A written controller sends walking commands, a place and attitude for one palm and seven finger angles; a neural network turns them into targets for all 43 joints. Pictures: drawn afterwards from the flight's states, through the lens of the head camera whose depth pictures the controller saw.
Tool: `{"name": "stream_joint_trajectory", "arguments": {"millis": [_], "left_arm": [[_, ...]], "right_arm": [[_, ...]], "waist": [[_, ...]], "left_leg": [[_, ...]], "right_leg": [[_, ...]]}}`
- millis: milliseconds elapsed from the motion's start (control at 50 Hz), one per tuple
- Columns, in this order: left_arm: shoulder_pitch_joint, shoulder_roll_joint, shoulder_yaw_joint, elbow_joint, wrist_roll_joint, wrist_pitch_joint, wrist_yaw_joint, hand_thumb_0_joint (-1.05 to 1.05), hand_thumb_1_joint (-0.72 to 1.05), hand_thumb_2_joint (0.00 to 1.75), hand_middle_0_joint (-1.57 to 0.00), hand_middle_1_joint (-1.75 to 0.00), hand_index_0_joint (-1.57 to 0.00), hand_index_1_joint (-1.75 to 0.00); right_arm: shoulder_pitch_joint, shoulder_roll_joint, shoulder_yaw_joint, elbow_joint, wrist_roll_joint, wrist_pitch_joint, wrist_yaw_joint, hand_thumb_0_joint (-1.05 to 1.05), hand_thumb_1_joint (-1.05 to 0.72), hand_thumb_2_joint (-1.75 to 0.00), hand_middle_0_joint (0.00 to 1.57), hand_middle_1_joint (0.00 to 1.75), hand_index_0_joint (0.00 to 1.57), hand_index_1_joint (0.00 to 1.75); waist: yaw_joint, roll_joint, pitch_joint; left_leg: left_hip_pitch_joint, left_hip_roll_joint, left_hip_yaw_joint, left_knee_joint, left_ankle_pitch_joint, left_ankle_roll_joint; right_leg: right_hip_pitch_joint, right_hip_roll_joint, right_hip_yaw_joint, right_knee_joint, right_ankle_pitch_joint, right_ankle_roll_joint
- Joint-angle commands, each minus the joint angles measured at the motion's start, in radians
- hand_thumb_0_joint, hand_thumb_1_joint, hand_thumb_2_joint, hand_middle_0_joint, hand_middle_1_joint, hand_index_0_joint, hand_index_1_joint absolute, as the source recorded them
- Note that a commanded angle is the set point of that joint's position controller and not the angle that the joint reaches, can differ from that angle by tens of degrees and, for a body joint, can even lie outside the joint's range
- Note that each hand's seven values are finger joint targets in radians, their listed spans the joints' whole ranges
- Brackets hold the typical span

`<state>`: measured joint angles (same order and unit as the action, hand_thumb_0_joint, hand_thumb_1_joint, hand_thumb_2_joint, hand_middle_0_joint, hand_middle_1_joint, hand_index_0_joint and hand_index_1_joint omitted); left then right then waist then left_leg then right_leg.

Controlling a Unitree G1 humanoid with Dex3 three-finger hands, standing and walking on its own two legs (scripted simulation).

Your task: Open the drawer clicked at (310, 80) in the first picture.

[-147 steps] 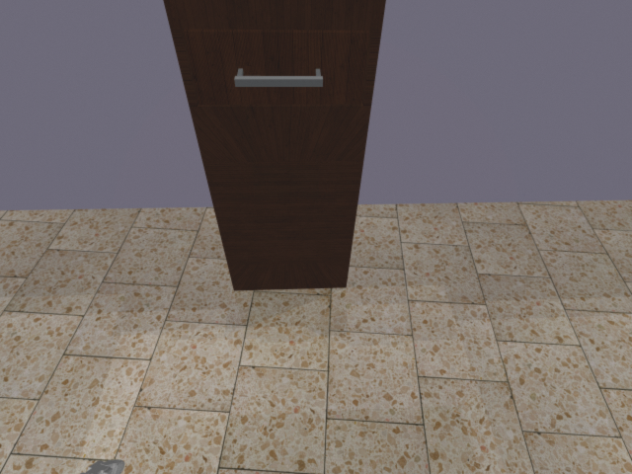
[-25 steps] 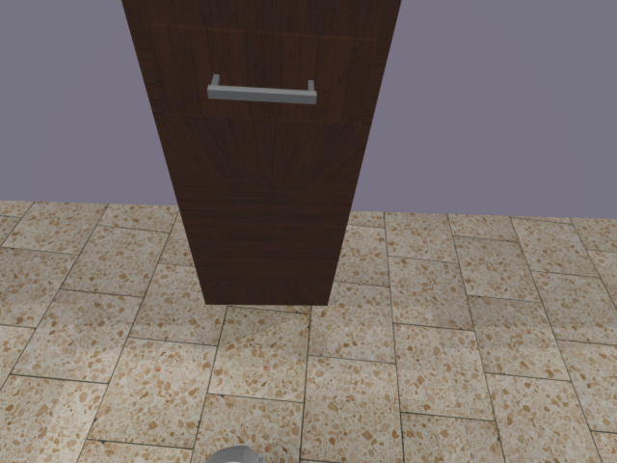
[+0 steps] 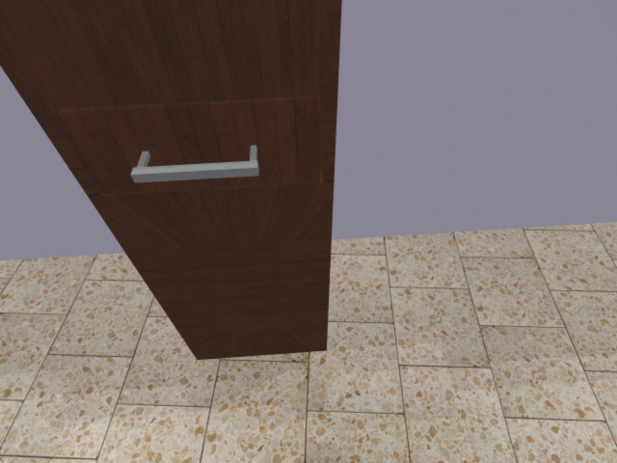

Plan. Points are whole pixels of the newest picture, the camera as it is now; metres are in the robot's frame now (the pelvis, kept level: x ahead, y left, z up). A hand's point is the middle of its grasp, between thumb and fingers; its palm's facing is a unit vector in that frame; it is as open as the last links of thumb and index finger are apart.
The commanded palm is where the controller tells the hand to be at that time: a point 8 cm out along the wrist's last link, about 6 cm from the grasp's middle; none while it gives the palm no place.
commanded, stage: come to a stop and stand still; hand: left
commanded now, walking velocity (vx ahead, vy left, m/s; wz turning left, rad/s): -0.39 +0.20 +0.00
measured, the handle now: (198, 163) +0.52 +0.19 +0.10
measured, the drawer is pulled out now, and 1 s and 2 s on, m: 0.00 0.00 0.00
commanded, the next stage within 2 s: look again from close up in 1.76 s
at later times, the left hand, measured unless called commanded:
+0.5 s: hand out of the picture +0.04 +0.24 -0.17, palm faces +0.07 -0.98 -0.20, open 7.4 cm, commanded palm none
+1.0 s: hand out of the picture -0.02 +0.14 -0.17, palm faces +0.02 -0.99 -0.16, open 7.3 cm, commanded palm none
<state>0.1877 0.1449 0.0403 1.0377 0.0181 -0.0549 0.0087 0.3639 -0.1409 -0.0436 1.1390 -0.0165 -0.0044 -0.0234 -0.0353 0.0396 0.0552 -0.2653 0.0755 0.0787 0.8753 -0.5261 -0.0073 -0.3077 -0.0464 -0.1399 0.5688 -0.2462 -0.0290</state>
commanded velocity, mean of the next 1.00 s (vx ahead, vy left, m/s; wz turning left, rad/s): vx -0.05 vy -0.03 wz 0.00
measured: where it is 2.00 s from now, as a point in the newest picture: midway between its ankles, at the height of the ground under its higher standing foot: outside the picture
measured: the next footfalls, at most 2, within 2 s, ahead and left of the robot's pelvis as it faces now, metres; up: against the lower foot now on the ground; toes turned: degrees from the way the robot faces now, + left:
left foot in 0.30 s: +0.08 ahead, +0.12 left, +0.00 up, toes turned +2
right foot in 0.76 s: +0.00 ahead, -0.09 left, +0.00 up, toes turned +6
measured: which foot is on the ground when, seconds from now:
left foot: up 0.00-0.28, down 0.30-1.00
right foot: down 0.00-0.30, up 0.32-0.74, down 0.76-1.00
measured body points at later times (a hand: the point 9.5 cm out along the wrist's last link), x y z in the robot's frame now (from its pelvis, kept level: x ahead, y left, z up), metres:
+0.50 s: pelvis +0.01 +0.04 +0.01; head +0.04 +0.07 +0.46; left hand +0.04 +0.29 -0.16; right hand +0.12 -0.18 -0.12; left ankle +0.04 +0.12 -0.73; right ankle -0.04 -0.11 -0.65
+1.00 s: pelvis -0.02 -0.02 +0.01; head -0.03 -0.03 +0.46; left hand -0.02 +0.19 -0.15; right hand -0.08 -0.23 -0.16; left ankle +0.04 +0.12 -0.73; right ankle -0.05 -0.12 -0.73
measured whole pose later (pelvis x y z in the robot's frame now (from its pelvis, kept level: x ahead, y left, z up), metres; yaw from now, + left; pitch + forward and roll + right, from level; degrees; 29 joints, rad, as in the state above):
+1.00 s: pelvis -0.02 -0.02 +0.01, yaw +0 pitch -3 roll +0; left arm 0.31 0.12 0.00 1.13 0.00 0.01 0.03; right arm 0.37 -0.14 -0.02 1.19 -0.02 0.03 -0.02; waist -0.03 0.02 0.01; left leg -0.25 0.08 0.06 0.44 -0.14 -0.03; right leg -0.11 0.01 -0.06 0.45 -0.30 -0.02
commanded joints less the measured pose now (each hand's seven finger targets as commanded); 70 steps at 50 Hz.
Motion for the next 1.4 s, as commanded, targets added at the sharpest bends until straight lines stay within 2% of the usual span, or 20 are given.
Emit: {"name": "stream_joint_trajectory", "arguments": {"millis": [0, 140, 220, 240, 260, 280, 300, 320, 380, 440, 580, 660, 700, 740, 760, 780, 860, 980, 1120, 1380], "left_arm": [[0.080, 0.148, 0.020, -0.014, 0.010, 0.019, 0.038, 0.00, 0.90, 0.90, -0.20, -0.30, -0.20, -0.30], [0.044, 0.203, 0.053, -0.060, 0.013, 0.063, 0.048, 0.00, 0.90, 0.90, -0.20, -0.30, -0.20, -0.30], [-0.005, 0.212, 0.058, -0.089, 0.007, 0.074, 0.041, 0.00, 0.90, 0.90, -0.20, -0.30, -0.20, -0.30], [0.006, 0.186, 0.054, -0.088, 0.003, 0.080, 0.038, 0.00, 0.90, 0.90, -0.20, -0.30, -0.20, -0.30], [0.063, 0.124, 0.043, -0.103, -0.004, 0.089, 0.034, 0.00, 0.90, 0.90, -0.20, -0.30, -0.20, -0.30], [0.080, 0.104, 0.033, -0.107, -0.007, 0.091, 0.039, 0.00, 0.90, 0.90, -0.20, -0.30, -0.20, -0.30], [0.066, 0.125, 0.035, -0.099, -0.002, 0.101, 0.042, 0.00, 0.90, 0.90, -0.20, -0.30, -0.20, -0.30], [0.063, 0.124, 0.042, -0.087, 0.001, 0.104, 0.037, 0.00, 0.90, 0.90, -0.20, -0.30, -0.20, -0.30], [0.106, 0.135, 0.040, -0.054, 0.003, 0.099, 0.020, 0.00, 0.90, 0.90, -0.20, -0.30, -0.20, -0.30], [0.109, 0.140, 0.039, -0.052, 0.004, 0.104, 0.012, 0.00, 0.90, 0.90, -0.20, -0.30, -0.20, -0.30], [0.072, 0.096, 0.015, -0.046, 0.002, 0.101, 0.004, 0.00, 0.90, 0.90, -0.20, -0.30, -0.20, -0.30], [0.149, 0.084, 0.003, 0.007, -0.003, 0.085, 0.012, 0.00, 0.90, 0.90, -0.20, -0.30, -0.20, -0.30], [0.184, 0.113, 0.001, 0.036, -0.001, 0.069, 0.020, 0.00, 0.90, 0.90, -0.20, -0.30, -0.20, -0.30], [0.129, 0.158, -0.005, 0.030, -0.004, 0.054, 0.026, 0.00, 0.90, 0.90, -0.20, -0.30, -0.20, -0.30], [0.117, 0.159, -0.007, 0.038, -0.005, 0.046, 0.024, 0.00, 0.90, 0.90, -0.20, -0.30, -0.20, -0.30], [0.102, 0.143, -0.012, 0.042, -0.007, 0.045, 0.025, 0.00, 0.90, 0.90, -0.20, -0.30, -0.20, -0.30], [0.118, 0.111, -0.017, 0.049, -0.012, 0.053, 0.028, 0.00, 0.90, 0.90, -0.20, -0.30, -0.20, -0.30], [0.173, 0.082, -0.017, 0.064, -0.016, 0.053, 0.030, 0.00, 0.90, 0.90, -0.20, -0.30, -0.20, -0.30], [0.218, 0.044, -0.020, 0.085, -0.017, 0.046, 0.033, 0.00, 0.90, 0.90, -0.20, -0.30, -0.20, -0.30], [0.256, 0.025, -0.024, 0.096, -0.010, 0.041, 0.038, 0.00, 0.90, 0.90, -0.20, -0.30, -0.20, -0.30]], "right_arm": [[-0.004, -0.016, 0.005, -0.053, 0.017, 0.006, -0.014, 0.00, -0.90, -0.90, 0.20, 0.30, 0.20, 0.30], [-0.096, -0.070, -0.027, -0.129, 0.007, 0.050, 0.000, 0.00, -0.90, -0.90, 0.20, 0.30, 0.20, 0.30], [-0.057, -0.081, -0.028, -0.140, 0.004, 0.039, 0.004, 0.00, -0.90, -0.90, 0.20, 0.30, 0.20, 0.30], [-0.030, -0.096, -0.029, -0.133, 0.002, 0.028, 0.005, 0.00, -0.90, -0.90, 0.20, 0.30, 0.20, 0.30], [-0.034, -0.184, -0.039, -0.154, -0.008, 0.014, 0.004, 0.00, -0.90, -0.90, 0.20, 0.30, 0.20, 0.30], [-0.062, -0.233, -0.043, -0.182, -0.007, 0.018, 0.001, 0.00, -0.90, -0.90, 0.20, 0.30, 0.20, 0.30], [-0.098, -0.223, -0.036, -0.191, -0.009, 0.013, -0.013, 0.00, -0.90, -0.90, 0.20, 0.30, 0.20, 0.30], [-0.155, -0.217, -0.034, -0.203, -0.012, 0.011, -0.022, 0.00, -0.90, -0.90, 0.20, 0.30, 0.20, 0.30], [-0.205, -0.169, -0.014, -0.212, -0.008, -0.003, -0.029, 0.00, -0.90, -0.90, 0.20, 0.30, 0.20, 0.30], [-0.155, -0.176, -0.018, -0.188, -0.001, -0.006, -0.034, 0.00, -0.90, -0.90, 0.20, 0.30, 0.20, 0.30], [-0.095, -0.189, -0.033, -0.128, -0.007, 0.004, -0.021, 0.00, -0.90, -0.90, 0.20, 0.30, 0.20, 0.30], [-0.114, -0.186, -0.030, -0.102, -0.001, 0.003, -0.010, 0.00, -0.90, -0.90, 0.20, 0.30, 0.20, 0.30], [-0.105, -0.142, -0.022, -0.088, 0.009, 0.002, -0.004, 0.00, -0.90, -0.90, 0.20, 0.30, 0.20, 0.30], [-0.087, -0.081, -0.002, -0.075, 0.013, 0.005, 0.008, 0.00, -0.90, -0.90, 0.20, 0.30, 0.20, 0.30], [-0.101, -0.067, 0.006, -0.069, 0.006, 0.010, 0.006, 0.00, -0.90, -0.90, 0.20, 0.30, 0.20, 0.30], [-0.093, -0.076, 0.008, -0.058, 0.002, 0.015, 0.005, 0.00, -0.90, -0.90, 0.20, 0.30, 0.20, 0.30], [-0.012, -0.073, 0.014, -0.002, 0.001, 0.017, 0.002, 0.00, -0.90, -0.90, 0.20, 0.30, 0.20, 0.30], [0.025, -0.043, 0.021, 0.022, -0.001, 0.017, -0.005, 0.00, -0.90, -0.90, 0.20, 0.30, 0.20, 0.30], [0.048, -0.025, 0.021, 0.034, 0.004, 0.004, -0.016, 0.00, -0.90, -0.90, 0.20, 0.30, 0.20, 0.30], [-0.004, -0.039, 0.018, 0.016, 0.008, -0.005, -0.021, 0.00, -0.90, -0.90, 0.20, 0.30, 0.20, 0.30]], "waist": [[0.032, -0.121, -0.083], [0.050, -0.182, -0.083], [0.009, -0.187, -0.113], [-0.004, -0.122, -0.119], [0.014, 0.155, -0.141], [0.014, 0.260, -0.132], [0.007, 0.188, -0.129], [0.027, 0.184, -0.092], [0.049, 0.061, -0.069], [0.028, 0.070, -0.107], [-0.010, 0.113, -0.094], [0.029, 0.108, -0.087], [0.038, 0.038, -0.066], [0.011, -0.053, -0.021], [0.014, -0.186, 0.006], [0.013, -0.241, 0.054], [0.007, -0.126, 0.103], [0.020, -0.070, 0.108], [0.026, -0.027, 0.064], [0.034, -0.041, 0.040]], "left_leg": [[-0.106, 0.003, -0.047, 0.010, 0.006, -0.019], [-0.135, -0.034, -0.061, 0.032, 0.059, -0.032], [0.033, -0.038, -0.025, -0.287, 0.282, -0.027], [0.132, -0.003, -0.040, -0.417, 0.446, -0.017], [0.191, 0.202, -0.268, -0.493, 0.790, 0.062], [0.117, 0.336, -0.375, -0.544, 0.985, 0.175], [0.044, 0.324, -0.361, -0.571, 0.826, 0.196], [0.020, 0.290, -0.339, -0.579, 0.722, 0.194], [0.062, 0.228, -0.238, -0.572, 0.718, 0.179], [0.170, 0.223, -0.216, -0.579, 0.718, 0.175], [0.191, 0.207, -0.239, -0.634, 0.452, 0.162], [0.109, 0.159, -0.210, -0.622, 0.341, 0.121], [0.015, 0.089, -0.148, -0.566, 0.267, 0.054], [0.024, 0.014, -0.080, -0.511, 0.245, 0.001], [0.063, -0.002, -0.055, -0.483, 0.290, -0.004], [0.087, 0.002, -0.054, -0.467, 0.303, -0.001], [0.097, 0.013, -0.052, -0.473, 0.324, -0.002], [0.061, 0.017, -0.049, -0.454, 0.342, -0.004], [0.071, 0.031, -0.061, -0.471, 0.395, -0.001], [0.109, 0.045, -0.072, -0.476, 0.479, 0.012]], "right_leg": [[0.164, -0.290, 0.197, -0.155, 0.896, -0.154], [0.144, -0.317, 0.196, -0.156, 0.794, -0.176], [0.086, -0.245, 0.151, -0.074, 0.539, -0.100], [0.029, -0.192, 0.116, 0.001, 0.355, -0.052], [-0.084, -0.063, 0.040, 0.136, -0.015, 0.029], [-0.097, 0.018, 0.072, 0.331, -0.385, 0.056], [-0.069, 0.027, 0.163, 0.464, -0.388, 0.049], [-0.120, 0.028, 0.201, 0.531, -0.324, 0.052], [-0.144, 0.018, 0.207, 0.551, -0.184, 0.070], [-0.150, 0.014, 0.193, 0.480, -0.171, 0.082], [-0.042, 0.005, 0.128, 0.160, -0.232, 0.071], [0.101, 0.015, 0.091, -0.091, -0.090, 0.052], [0.211, -0.031, 0.139, -0.265, 0.025, 0.037], [0.103, -0.155, 0.250, -0.323, -0.077, -0.017], [0.021, -0.142, 0.265, -0.351, -0.103, -0.021], [-0.044, -0.137, 0.264, -0.377, -0.158, -0.024], [-0.080, -0.090, 0.230, -0.362, -0.238, -0.012], [-0.055, -0.078, 0.227, -0.346, -0.213, -0.020], [0.015, -0.056, 0.199, -0.298, -0.073, -0.013], [0.063, -0.050, 0.169, -0.263, 0.090, 0.005]]}}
